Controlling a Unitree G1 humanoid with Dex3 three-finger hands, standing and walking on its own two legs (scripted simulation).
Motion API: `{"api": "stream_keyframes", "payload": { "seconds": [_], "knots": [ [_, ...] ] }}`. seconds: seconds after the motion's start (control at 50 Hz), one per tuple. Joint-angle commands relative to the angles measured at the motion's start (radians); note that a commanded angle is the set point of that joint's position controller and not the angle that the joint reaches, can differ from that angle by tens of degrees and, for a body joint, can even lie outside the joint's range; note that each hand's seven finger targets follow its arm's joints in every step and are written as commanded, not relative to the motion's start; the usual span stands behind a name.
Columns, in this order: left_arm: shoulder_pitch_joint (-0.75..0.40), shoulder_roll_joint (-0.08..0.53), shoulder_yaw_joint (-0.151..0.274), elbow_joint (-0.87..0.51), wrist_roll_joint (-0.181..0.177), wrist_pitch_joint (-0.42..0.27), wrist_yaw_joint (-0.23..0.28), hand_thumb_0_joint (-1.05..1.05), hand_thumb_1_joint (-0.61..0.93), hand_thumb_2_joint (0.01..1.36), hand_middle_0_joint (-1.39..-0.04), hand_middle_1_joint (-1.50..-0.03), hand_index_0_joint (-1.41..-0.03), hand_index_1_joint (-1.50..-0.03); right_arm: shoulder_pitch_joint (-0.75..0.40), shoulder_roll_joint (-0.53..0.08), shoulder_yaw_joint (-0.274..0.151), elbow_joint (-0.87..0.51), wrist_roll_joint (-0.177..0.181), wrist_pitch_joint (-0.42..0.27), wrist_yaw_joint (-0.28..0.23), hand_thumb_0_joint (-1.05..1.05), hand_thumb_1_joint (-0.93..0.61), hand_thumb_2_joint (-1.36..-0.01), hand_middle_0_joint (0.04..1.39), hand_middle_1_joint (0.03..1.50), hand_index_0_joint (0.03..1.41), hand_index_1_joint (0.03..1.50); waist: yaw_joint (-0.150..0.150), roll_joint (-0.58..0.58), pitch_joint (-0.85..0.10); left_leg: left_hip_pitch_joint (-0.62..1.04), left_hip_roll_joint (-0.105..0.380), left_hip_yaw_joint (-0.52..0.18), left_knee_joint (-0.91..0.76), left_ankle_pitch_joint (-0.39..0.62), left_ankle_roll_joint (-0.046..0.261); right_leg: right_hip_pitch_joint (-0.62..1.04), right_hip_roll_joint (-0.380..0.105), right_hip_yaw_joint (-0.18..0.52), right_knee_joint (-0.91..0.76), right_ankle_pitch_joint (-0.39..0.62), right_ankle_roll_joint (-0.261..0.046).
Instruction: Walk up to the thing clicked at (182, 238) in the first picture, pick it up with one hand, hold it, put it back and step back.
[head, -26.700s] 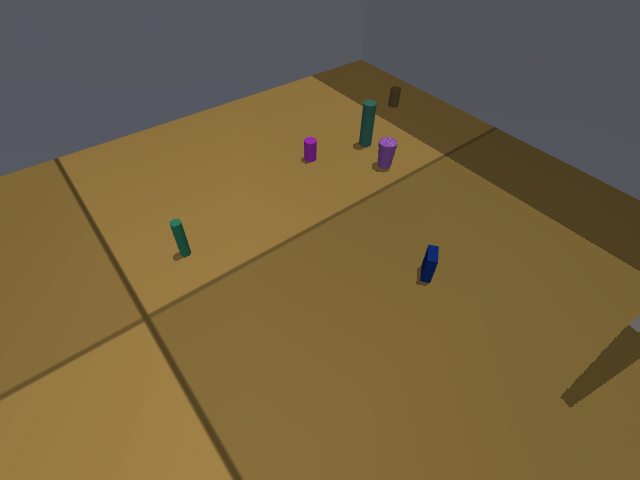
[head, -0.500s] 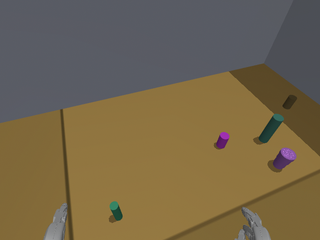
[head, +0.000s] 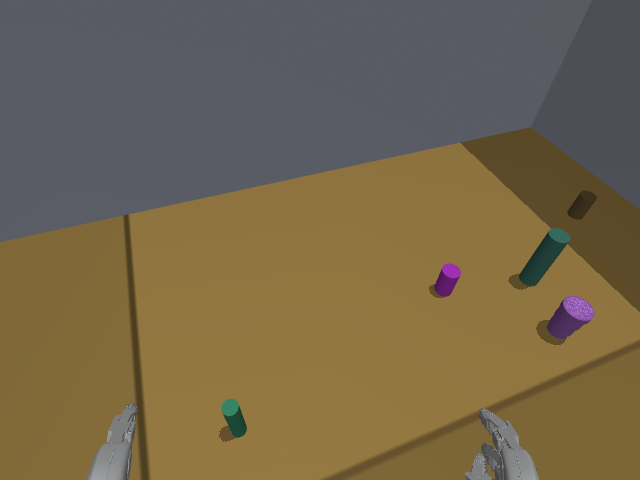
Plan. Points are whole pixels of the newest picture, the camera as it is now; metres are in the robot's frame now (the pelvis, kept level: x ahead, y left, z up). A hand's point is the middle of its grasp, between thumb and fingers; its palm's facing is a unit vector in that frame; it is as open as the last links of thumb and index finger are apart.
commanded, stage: home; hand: left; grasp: from the side
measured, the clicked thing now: (234, 419) +0.42 +0.21 -0.64
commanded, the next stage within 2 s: stand in 0.52 s
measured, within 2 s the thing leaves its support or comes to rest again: neither
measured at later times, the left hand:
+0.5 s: hand (163, 472) +0.18 +0.18 -0.06, palm faces +0.11 -0.95 -0.29, open 17.5 cm
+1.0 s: hand (166, 478) +0.17 +0.18 -0.06, palm faces +0.09 -0.95 -0.31, open 11.0 cm
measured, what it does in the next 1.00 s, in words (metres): stands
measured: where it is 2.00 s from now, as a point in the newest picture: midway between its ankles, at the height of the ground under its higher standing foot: outside the picture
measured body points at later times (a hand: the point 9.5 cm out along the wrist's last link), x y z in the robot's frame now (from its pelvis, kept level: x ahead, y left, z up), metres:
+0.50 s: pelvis +0.01 +0.00 +0.00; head +0.03 +0.00 +0.45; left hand +0.17 +0.23 -0.04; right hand +0.17 -0.24 -0.08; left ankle +0.00 +0.13 -0.69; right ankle +0.02 -0.13 -0.69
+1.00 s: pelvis +0.00 +0.00 +0.00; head +0.03 +0.00 +0.45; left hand +0.16 +0.23 -0.04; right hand +0.16 -0.24 -0.08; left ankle +0.00 +0.13 -0.69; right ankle +0.02 -0.13 -0.69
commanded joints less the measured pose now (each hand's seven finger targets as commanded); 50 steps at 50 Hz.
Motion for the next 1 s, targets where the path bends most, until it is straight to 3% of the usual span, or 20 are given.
{"api": "stream_keyframes", "payload": {
  "seconds": [0.0, 0.1, 0.24, 0.3, 0.32, 0.42, 0.52, 0.6, 0.64, 0.66, 0.7, 0.72, 0.8, 0.82, 0.88, 0.92, 0.94, 0.96, 0.98],
  "knots": [
    [-0.029, 0.101, 0.049, -0.188, 0.004, -0.054, 0.008, 0.000, -0.572, 0.044, -0.047, -0.053, -0.047, -0.053, -0.067, -0.112, -0.043, -0.158, 0.000, -0.062, -0.009, 0.000, -0.899, -0.901, 0.200, 0.300, 0.200, 0.300, -0.003, -0.001, -0.082, 0.034, -0.044, 0.019, -0.166, 0.139, 0.025, 0.072, 0.038, -0.011, -0.149, 0.107, -0.017],
    [-0.015, 0.100, 0.050, -0.191, 0.005, -0.053, 0.008, 0.000, -0.568, 0.046, -0.047, -0.054, -0.047, -0.053, -0.054, -0.115, -0.047, -0.152, -0.001, -0.059, -0.008, 0.000, -0.899, -0.901, 0.200, 0.300, 0.200, 0.300, -0.004, -0.006, -0.110, 0.051, -0.041, 0.017, -0.150, 0.222, 0.023, 0.091, 0.039, -0.015, -0.131, 0.184, -0.017],
    [-0.023, 0.095, 0.047, -0.193, 0.008, -0.054, 0.008, 0.000, -0.573, 0.043, -0.047, -0.053, -0.047, -0.053, -0.059, -0.112, -0.046, -0.155, -0.003, -0.059, -0.009, 0.000, -0.899, -0.901, 0.200, 0.300, 0.200, 0.300, -0.005, -0.008, -0.119, 0.071, -0.037, 0.015, -0.150, 0.258, 0.019, 0.097, 0.041, -0.017, -0.124, 0.210, -0.019],
    [-0.001, 0.105, 0.064, -0.178, 0.009, -0.052, 0.010, 0.000, -0.587, 0.035, -0.045, -0.051, -0.045, -0.050, -0.056, -0.110, -0.046, -0.155, -0.003, -0.058, -0.009, 0.000, -0.899, -0.901, 0.200, 0.300, 0.200, 0.300, 0.003, -0.005, -0.119, 0.062, -0.039, 0.016, -0.147, 0.263, 0.020, 0.105, 0.040, -0.018, -0.126, 0.215, -0.018],
    [-0.010, 0.094, 0.048, -0.170, 0.009, -0.050, 0.009, 0.000, -0.580, 0.039, -0.046, -0.052, -0.046, -0.051, -0.052, -0.115, -0.050, -0.152, -0.003, -0.057, -0.009, 0.000, -0.899, -0.901, 0.200, 0.300, 0.200, 0.300, -0.005, -0.019, -0.108, 0.070, -0.035, 0.016, -0.149, 0.270, 0.020, 0.096, 0.042, -0.020, -0.123, 0.219, -0.017],
    [-0.026, 0.098, 0.054, -0.186, 0.005, -0.052, 0.008, 0.000, -0.551, 0.056, -0.049, -0.057, -0.049, -0.056, -0.061, -0.115, -0.047, -0.157, -0.001, -0.057, -0.004, 0.000, -0.899, -0.901, 0.200, 0.300, 0.200, 0.300, -0.001, -0.004, -0.086, 0.054, -0.039, 0.020, -0.160, 0.205, 0.022, 0.083, 0.038, -0.013, -0.139, 0.169, -0.017],
    [-0.007, 0.107, 0.061, -0.182, 0.007, -0.052, 0.007, 0.000, -0.555, 0.053, -0.049, -0.056, -0.049, -0.055, -0.050, -0.113, -0.050, -0.156, -0.004, -0.054, -0.005, 0.000, -0.899, -0.901, 0.200, 0.300, 0.200, 0.300, -0.002, -0.022, -0.129, 0.070, -0.041, 0.023, -0.137, 0.275, 0.023, 0.114, 0.036, -0.013, -0.132, 0.237, -0.014],
    [-0.027, 0.094, 0.051, -0.172, 0.007, -0.048, 0.007, 0.000, -0.571, 0.044, -0.047, -0.053, -0.047, -0.053, -0.050, -0.114, -0.051, -0.152, -0.004, -0.054, -0.007, 0.000, -0.899, -0.901, 0.200, 0.300, 0.200, 0.300, -0.010, -0.006, -0.117, 0.070, -0.037, 0.019, -0.151, 0.245, 0.021, 0.097, 0.038, -0.014, -0.127, 0.205, -0.018],
    [-0.027, 0.100, 0.054, -0.172, 0.006, -0.050, 0.008, 0.000, -0.411, 0.204, -0.200, -0.213, -0.200, -0.213, -0.056, -0.117, -0.051, -0.157, -0.002, -0.054, -0.005, 0.000, -0.900, -0.900, 0.200, 0.300, 0.200, 0.300, -0.004, -0.006, -0.096, 0.057, -0.038, 0.018, -0.161, 0.202, 0.022, 0.079, 0.040, -0.017, -0.136, 0.162, -0.017],
    [-0.014, 0.107, 0.061, -0.171, 0.008, -0.048, 0.009, 0.000, -0.331, 0.284, -0.200, -0.293, -0.200, -0.293, -0.054, -0.119, -0.053, -0.159, -0.002, -0.054, -0.008, 0.000, -0.900, -0.900, 0.200, 0.300, 0.200, 0.300, -0.004, -0.014, -0.110, 0.060, -0.039, 0.018, -0.159, 0.206, 0.023, 0.088, 0.039, -0.017, -0.137, 0.167, -0.017],
    [-0.034, 0.096, 0.044, -0.176, 0.005, -0.051, 0.006, 0.000, -0.171, 0.444, -0.200, -0.300, -0.200, -0.301, -0.062, -0.116, -0.048, -0.160, -0.001, -0.053, -0.007, 0.000, -0.900, -0.900, 0.200, 0.300, 0.200, 0.300, -0.006, -0.018, -0.087, 0.052, -0.041, 0.022, -0.158, 0.194, 0.025, 0.080, 0.037, -0.014, -0.144, 0.158, -0.016],
    [-0.022, 0.102, 0.056, -0.184, 0.006, -0.051, 0.007, 0.000, -0.091, 0.524, -0.200, -0.300, -0.200, -0.301, -0.055, -0.116, -0.052, -0.158, -0.003, -0.056, -0.009, 0.000, -0.900, -0.900, 0.200, 0.300, 0.200, 0.300, -0.002, -0.013, -0.121, 0.064, -0.039, 0.020, -0.152, 0.219, 0.024, 0.097, 0.037, -0.013, -0.137, 0.181, -0.017],
    [-0.017, 0.102, 0.051, -0.180, 0.007, -0.053, 0.008, 0.000, 0.229, 0.844, -0.200, -0.300, -0.200, -0.301, -0.067, -0.109, -0.045, -0.166, -0.003, -0.053, -0.009, 0.000, -0.900, -0.900, 0.200, 0.300, 0.200, 0.300, -0.001, -0.044, -0.094, 0.045, -0.045, 0.029, -0.142, 0.212, 0.028, 0.092, 0.031, -0.009, -0.154, 0.183, -0.012],
    [-0.033, 0.104, 0.053, -0.171, 0.008, -0.052, 0.007, 0.000, 0.309, 0.900, -0.200, -0.300, -0.200, -0.301, -0.054, -0.118, -0.051, -0.159, -0.003, -0.055, -0.010, 0.000, -0.900, -0.900, 0.200, 0.300, 0.200, 0.300, -0.011, -0.031, -0.105, 0.054, -0.043, 0.029, -0.144, 0.205, 0.029, 0.084, 0.032, -0.005, -0.147, 0.178, -0.013],
    [-0.024, 0.105, 0.058, -0.170, 0.006, -0.056, 0.009, 0.000, 0.549, 0.900, -0.200, -0.300, -0.200, -0.301, -0.060, -0.120, -0.051, -0.156, -0.002, -0.056, -0.009, 0.000, -0.900, -0.900, 0.200, 0.300, 0.200, 0.300, 0.002, -0.016, -0.087, 0.047, -0.041, 0.024, -0.161, 0.172, 0.025, 0.078, 0.035, -0.010, -0.146, 0.135, -0.018],
    [-0.031, 0.098, 0.051, -0.165, 0.006, -0.053, 0.007, 0.000, 0.709, 0.900, -0.200, -0.300, -0.200, -0.301, -0.061, -0.118, -0.050, -0.158, -0.002, -0.058, -0.010, 0.000, -0.900, -0.900, 0.200, 0.300, 0.200, 0.300, -0.010, -0.025, -0.092, 0.054, -0.042, 0.026, -0.153, 0.183, 0.027, 0.079, 0.033, -0.008, -0.147, 0.150, -0.014],
    [-0.027, 0.105, 0.056, -0.193, 0.005, -0.054, 0.010, 0.000, 0.789, 0.900, -0.200, -0.300, -0.200, -0.301, -0.066, -0.112, -0.047, -0.161, -0.002, -0.059, -0.009, 0.000, -0.900, -0.900, 0.200, 0.300, 0.200, 0.300, 0.001, -0.010, -0.099, 0.050, -0.044, 0.027, -0.154, 0.181, 0.025, 0.084, 0.033, -0.009, -0.149, 0.149, -0.016],
    [-0.168, 0.254, 0.098, 0.158, 0.100, -0.162, -0.043, 0.000, 0.869, 0.900, -0.200, -0.300, -0.200, -0.301, -0.114, -0.251, -0.091, 0.039, -0.107, 0.019, 0.051, 0.000, -0.900, -0.900, 0.200, 0.300, 0.200, 0.300, 0.029, -0.134, 0.039, 0.050, -0.024, -0.018, -0.158, 0.263, 0.049, 0.207, -0.071, 0.099, -0.216, 0.163, -0.080],
    [-0.156, 0.263, 0.107, 0.246, 0.108, -0.204, -0.072, 0.000, 0.900, 0.900, -0.200, -0.300, -0.200, -0.301, -0.071, -0.245, -0.097, 0.087, -0.114, 0.046, 0.081, 0.000, -0.900, -0.900, 0.200, 0.300, 0.200, 0.300, 0.021, -0.146, -0.040, 0.117, -0.007, -0.009, -0.166, 0.258, 0.074, 0.228, -0.092, 0.136, -0.197, 0.226, -0.106]
  ]
}}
